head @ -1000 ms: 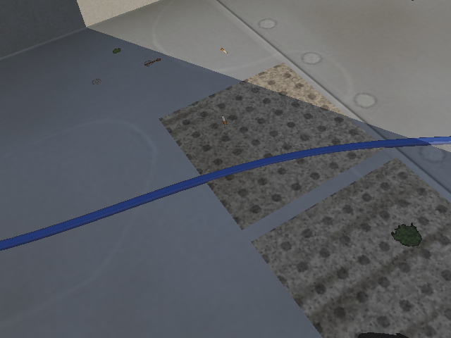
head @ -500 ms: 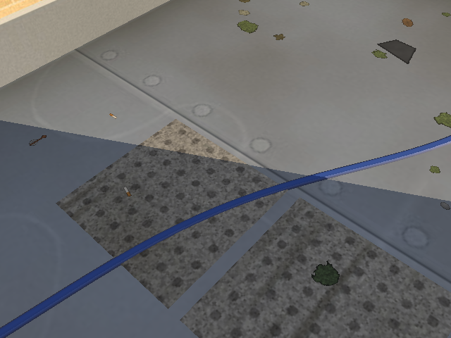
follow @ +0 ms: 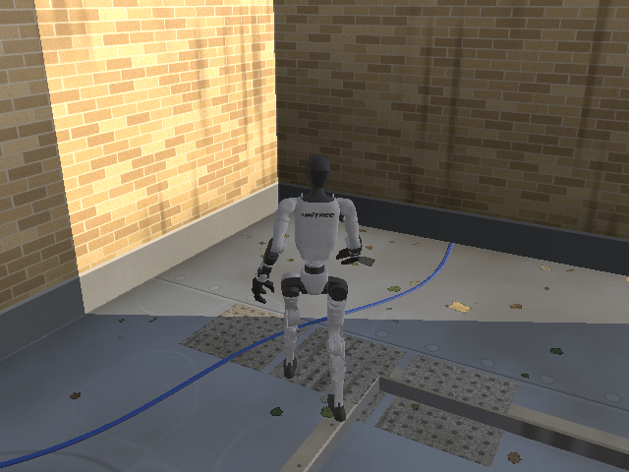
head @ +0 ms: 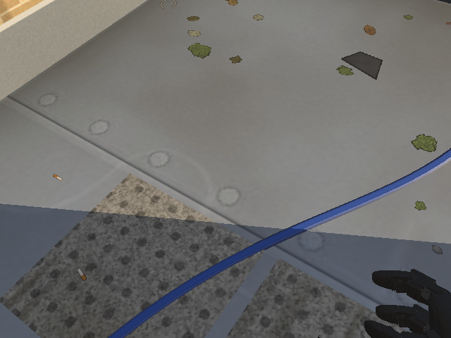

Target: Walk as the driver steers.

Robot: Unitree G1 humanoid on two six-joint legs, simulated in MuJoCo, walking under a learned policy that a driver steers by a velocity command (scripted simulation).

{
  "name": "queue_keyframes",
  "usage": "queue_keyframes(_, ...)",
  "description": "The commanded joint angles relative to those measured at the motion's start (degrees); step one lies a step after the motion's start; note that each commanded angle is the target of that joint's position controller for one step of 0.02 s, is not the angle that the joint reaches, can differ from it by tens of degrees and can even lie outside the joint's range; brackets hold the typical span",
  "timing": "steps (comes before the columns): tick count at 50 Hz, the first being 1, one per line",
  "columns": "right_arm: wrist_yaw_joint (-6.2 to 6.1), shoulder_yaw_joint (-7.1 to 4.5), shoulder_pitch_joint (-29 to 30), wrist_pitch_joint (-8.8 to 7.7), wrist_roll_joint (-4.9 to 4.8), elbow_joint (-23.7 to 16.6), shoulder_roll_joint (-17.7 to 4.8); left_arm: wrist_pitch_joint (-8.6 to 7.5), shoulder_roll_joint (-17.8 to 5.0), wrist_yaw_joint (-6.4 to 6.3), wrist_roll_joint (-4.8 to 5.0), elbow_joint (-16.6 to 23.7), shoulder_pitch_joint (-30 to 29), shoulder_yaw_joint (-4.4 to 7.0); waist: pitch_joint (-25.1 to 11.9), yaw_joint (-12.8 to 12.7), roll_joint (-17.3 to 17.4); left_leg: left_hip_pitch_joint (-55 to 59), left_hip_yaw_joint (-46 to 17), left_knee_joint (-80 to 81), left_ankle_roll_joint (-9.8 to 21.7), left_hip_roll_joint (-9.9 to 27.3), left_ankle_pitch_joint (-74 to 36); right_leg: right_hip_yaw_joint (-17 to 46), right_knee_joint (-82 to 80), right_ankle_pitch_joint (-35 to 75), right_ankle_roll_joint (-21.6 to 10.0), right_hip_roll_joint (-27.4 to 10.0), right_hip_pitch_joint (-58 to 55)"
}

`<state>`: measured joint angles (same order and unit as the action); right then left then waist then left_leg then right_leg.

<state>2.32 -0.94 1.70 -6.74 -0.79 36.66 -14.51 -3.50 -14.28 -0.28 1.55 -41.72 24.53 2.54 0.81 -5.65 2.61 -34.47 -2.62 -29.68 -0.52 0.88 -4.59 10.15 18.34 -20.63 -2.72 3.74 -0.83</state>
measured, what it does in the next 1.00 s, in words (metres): walks ahead, turning left: left foot, then right foot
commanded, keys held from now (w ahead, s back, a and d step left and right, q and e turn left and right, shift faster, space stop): w+q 1.00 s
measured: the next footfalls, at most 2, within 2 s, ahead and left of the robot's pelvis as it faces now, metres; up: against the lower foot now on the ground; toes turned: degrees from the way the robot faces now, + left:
left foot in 0.06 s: +0.23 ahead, +0.12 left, +0.00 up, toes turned -2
right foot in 0.56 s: +0.52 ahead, -0.03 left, +0.00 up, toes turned +19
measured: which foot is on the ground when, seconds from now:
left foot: up 0.00-0.04, down 0.06-0.56, up 0.58-1.00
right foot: down 0.00-0.08, up 0.10-0.54, down 0.56-1.00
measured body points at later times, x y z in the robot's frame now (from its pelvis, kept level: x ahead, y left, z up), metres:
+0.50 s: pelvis +0.29 +0.05 +0.00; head +0.32 +0.06 +0.45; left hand +0.53 +0.29 -0.05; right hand +0.33 -0.23 -0.11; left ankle +0.19 +0.12 -0.74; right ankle +0.48 -0.06 -0.71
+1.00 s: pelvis +0.54 +0.11 +0.00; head +0.57 +0.14 +0.44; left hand +0.41 +0.37 -0.13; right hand +0.86 +0.03 -0.08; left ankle +0.63 +0.32 -0.70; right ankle +0.48 -0.05 -0.74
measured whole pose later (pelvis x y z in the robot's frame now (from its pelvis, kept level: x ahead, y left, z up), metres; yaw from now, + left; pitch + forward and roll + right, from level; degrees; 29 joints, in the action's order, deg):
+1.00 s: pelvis +0.54 +0.11 +0.00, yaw +29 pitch +2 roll -3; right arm 3.0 -2.3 -3.4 -1.8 -1.4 35.5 -15.9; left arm -4.6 -16.9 -0.1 0.7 -46.3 20.9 4.0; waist 2.2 -5.9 2.6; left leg -38.6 -1.3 -40.2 1.2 4.9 1.6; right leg -10.6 14.0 -19.2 0.7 0.7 -3.5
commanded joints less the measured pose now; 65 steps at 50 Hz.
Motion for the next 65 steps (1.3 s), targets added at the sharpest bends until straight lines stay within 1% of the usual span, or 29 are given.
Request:
queue_keyframes(1,-0.24,-3.03,-0.3,-0.79,-0.3,-2.7,-7.8,0.39,-9.8,-0.34,-0.72,2.5,-1.6,3.05,0.9,3.8,-10.5,7.9,1.6,2.4,2.4,-0.3,3.9,5.8,1.0,26.2,-6.7,-14.2,0.8)
queue_keyframes(3,-0.8,-4.53,-14.6,-0.26,0.21,0.6,-10.9,1.19,-7.9,-0.23,-2.17,3.7,-2.4,2.26,-10.9,10.3,-8.4,29.0,0.7,-0.4,6.3,1.1,6.3,1.2,22.1,37.5,-3.5,-9.1,5.4)
queue_keyframes(4,-0.77,-4.9,-21.3,0.1,1.05,1.2,-15.2,0.9,-2.7,-0.37,-3.3,4.7,3.6,0.58,-19.0,8.9,6.4,45.6,-17.8,-1.0,11.6,11.5,4.2,-1.6,42.4,13.3,-0.3,-2.9,19.1)
queue_keyframes(5,0.18,-5.37,-24.2,0.07,0.58,3.7,-16.0,0.01,-1.9,-0.12,-0.26,3.9,11.5,0.13,-23.0,5.8,23.4,56.1,-47.4,12.7,21.1,20.2,22.9,-2.1,58.5,-10.0,3.2,3.2,36.9)
queue_keyframes(6,0.19,-4.3,-20.1,0.15,-0.57,2.2,-11.0,-0.73,-7.3,-0.16,0.34,4.0,5.5,0.77,-15.8,7.7,11.3,50.8,-47.0,15.7,18.9,19.1,31.2,-0.1,63.2,-6.4,2.6,-1.3,42.8)
queue_keyframes(8,-0.38,-3.24,-15.5,0.75,0.18,1.2,-8.4,-2.01,-8.5,-0.08,-1.15,7.6,-9.4,0.77,-6.2,8.4,-3.1,35.4,-30.0,14.9,15.7,13.7,18.4,-3.0,59.0,1.4,2.0,-5.4,41.7)
queue_keyframes(9,-0.56,-3.15,-14.9,0.71,0.3,1.4,-8.1,-2.44,-8.0,-0.23,-2.26,8.9,-11.1,0.91,-5.0,7.2,-3.2,32.1,-25.9,15.4,15.8,11.3,12.3,-3.4,54.5,3.6,2.2,-6.8,40.5)
queue_keyframes(13,-1.58,-2.93,-17.6,0.34,-0.27,3.1,-7.5,-2.11,-5.5,-0.45,-2.94,9.6,-11.7,0.1,-3.8,5.4,1.0,28.5,-19.4,17.0,16.7,7.6,0.8,-5.6,42.4,3.8,4.2,-7.6,38.7)
queue_keyframes(17,-2.61,-3.69,-20.3,1.37,-0.66,4.5,-10.2,-2.37,-3.6,-0.25,-2.58,11.6,-20.5,-0.94,-0.9,8.0,0.3,22.9,-15.7,17.5,15.1,5.3,0.8,-6.9,25.7,15.1,5.9,-5.6,35.8)
queue_keyframes(23,-3.2,-3.54,-25.9,3.28,-1.36,6.5,-9.6,-3.41,-4.7,1.05,-1.51,13.5,-30.1,-0.33,-0.3,11.1,1.9,25.5,-20.1,12.6,12.4,5.5,5.6,-5.6,11.7,22.7,5.1,-1.8,29.3)
queue_keyframes(26,-3.55,-4.11,-24.4,4.16,-1.2,6.1,-10.4,-4.04,-6.7,1.07,-1.21,12.9,-27.5,1.03,-1.0,8.5,4.0,27.7,-23.3,7.8,11.0,5.8,2.6,-5.3,7.3,17.8,3.0,-1.4,22.5)
queue_keyframes(27,-3.46,-4.0,-23.0,4.27,-1.08,5.6,-9.9,-4.24,-7.8,0.69,-1.36,11.8,-22.6,1.86,-3.5,5.6,3.9,26.6,-22.1,3.1,9.6,3.7,-2.3,-6.2,4.3,18.4,1.3,-1.7,14.9)
queue_keyframes(28,-3.11,-3.39,-21.4,4.05,-0.54,4.3,-8.1,-4.33,-10.0,0.15,-2.01,10.7,-14.8,2.83,-9.8,1.6,2.5,21.7,-19.5,-7.4,7.8,1.5,-2.0,-2.4,6.1,18.0,-2.0,-7.3,1.6)
queue_keyframes(29,-3.12,-2.18,-22.9,3.77,1.03,2.8,-4.2,-3.73,-13.7,-0.48,-2.0,9.7,-4.9,3.74,-18.7,-0.7,-6.5,12.5,-12.9,-24.0,5.6,-3.6,18.1,9.5,7.8,18.0,-5.7,-18.6,-14.0)
queue_keyframes(30,-3.02,-1.64,-30.8,3.32,-1.06,1.8,-3.7,-2.94,-14.7,0.13,-2.14,7.7,-3.6,4.01,-21.3,3.5,-24.0,-5.5,-8.6,-37.1,3.1,-6.9,40.1,34.0,2.2,4.9,-14.5,-29.2,-23.1)
queue_keyframes(31,-3.32,-2.94,-28.5,3.66,-1.81,3.4,-9.3,-2.66,-8.5,0.15,-1.52,8.9,-6.2,3.01,-13.8,2.5,-14.2,-10.5,-8.9,-43.1,2.1,-1.8,35.7,32.7,-0.2,-4.8,-12.8,-27.8,-16.6)
queue_keyframes(33,-3.16,-3.61,-19.5,4.22,-0.76,1.8,-9.7,-2.38,-5.5,0.15,-1.58,8.7,-10.6,1.94,-3.0,2.7,-4.5,-9.3,-6.0,-43.2,1.0,1.3,25.9,16.4,-2.9,5.0,-9.1,-21.8,-2.7)
queue_keyframes(38,-1.91,-3.05,-16.8,4.94,-0.53,-0.5,-5.0,-3.35,-5.6,0.59,-1.88,5.2,-11.9,2.18,0.4,5.6,-7.5,-7.2,-3.9,-37.7,-0.3,5.1,19.5,0.7,-8.6,19.5,-8.9,-17.4,7.6)
queue_keyframes(45,-0.03,-1.9,-5.5,3.92,-0.39,-3.6,-3.8,-2.78,-10.4,0.01,-1.56,1.0,-9.0,3.26,1.9,2.2,-5.0,-5.6,-0.1,-16.3,0.1,4.8,2.7,-12.0,-9.2,26.7,-6.9,-16.4,5.2)
queue_keyframes(49,1.16,-1.98,0.4,4.05,-0.8,-6.7,-4.4,-1.61,-12.3,-0.08,-0.39,-1.4,-5.5,3.71,3.5,1.0,-5.5,-5.3,2.6,-8.9,2.5,3.7,6.2,-14.7,-7.2,29.6,-5.4,-18.8,-1.2)
queue_keyframes(52,1.49,-3.4,-2.8,4.58,-0.29,-7.5,-7.1,-0.4,-14.8,-0.56,0.01,-1.7,-5.7,4.32,-0.3,4.5,-8.1,4.1,7.4,-6.7,6.0,-1.4,15.3,-18.4,3.2,54.0,-3.4,-19.1,-4.1)
queue_keyframes(54,0.27,-6.06,-19.3,4.86,-0.26,-3.5,-11.2,-0.12,-13.3,-0.93,-0.1,-2.2,-4.0,3.26,-9.1,13.3,-5.6,32.0,5.1,-1.1,10.0,-3.7,10.1,-20.3,24.0,54.6,-1.1,-16.5,7.7)
queue_keyframes(55,-0.8,-7.24,-25.1,4.82,0.29,-2.4,-17.9,-0.99,-6.4,-0.18,-2.52,0.3,0.7,0.67,-17.0,11.3,8.2,57.2,-20.5,-2.2,17.7,13.2,8.1,-20.4,46.9,11.8,2.3,-9.9,32.5)
queue_keyframes(56,-0.93,-6.45,-27.4,4.47,-0.14,-3.2,-16.3,-2.52,-6.9,0.63,-1.64,-0.4,1.3,0.03,-28.7,12.2,8.9,62.3,-43.9,7.8,24.3,22.9,15.1,-8.9,59.7,-14.1,2.9,-3.6,40.9)
queue_keyframes(57,-0.66,-5.33,-25.6,4.05,0.68,-2.5,-13.0,-2.98,-12.3,0.99,1.28,0.7,-5.8,1.86,-21.6,14.2,2.3,56.2,-34.8,9.4,20.5,20.9,15.4,-5.1,62.3,-10.0,2.2,-6.6,45.3)
queue_keyframes(58,-0.73,-4.87,-22.0,3.6,0.64,-2.1,-11.6,-3.11,-11.2,0.85,1.88,2.3,-9.9,1.45,-12.9,12.4,1.7,46.1,-25.1,10.3,18.0,18.6,12.0,-6.3,59.0,-5.2,1.8,-8.9,46.1)
queue_keyframes(59,-0.73,-4.16,-18.3,3.15,0.61,-1.6,-9.4,-2.79,-10.2,0.38,0.8,2.0,-10.8,1.31,-8.2,9.7,-0.7,37.5,-18.7,11.5,16.0,15.9,8.5,-6.6,54.8,-1.1,2.0,-11.2,43.8)
queue_keyframes(61,-0.47,-3.44,-14.4,2.06,1.22,-1.4,-6.7,-0.99,-9.4,0.31,0.14,0.5,-6.8,1.67,-4.9,5.7,2.4,26.9,-11.0,16.1,14.4,12.6,6.2,-5.5,51.1,4.5,2.6,-13.1,36.3)
queue_keyframes(65,-0.89,-3.95,-14.2,0.13,1.99,1.5,-7.1,0.94,-6.8,-0.16,0.07,-0.1,-7.3,1.59,-1.0,4.6,0.6,23.0,-1.7,20.7,13.6,11.6,-0.1,-3.7,46.0,12.4,4.4,-11.9,38.4)
Keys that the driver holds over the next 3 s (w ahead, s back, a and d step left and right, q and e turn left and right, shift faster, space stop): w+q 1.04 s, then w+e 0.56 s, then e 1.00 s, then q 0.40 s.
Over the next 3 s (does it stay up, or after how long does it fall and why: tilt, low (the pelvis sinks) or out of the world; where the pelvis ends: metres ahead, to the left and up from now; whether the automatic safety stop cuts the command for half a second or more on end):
stays up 1.03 0.36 -0.01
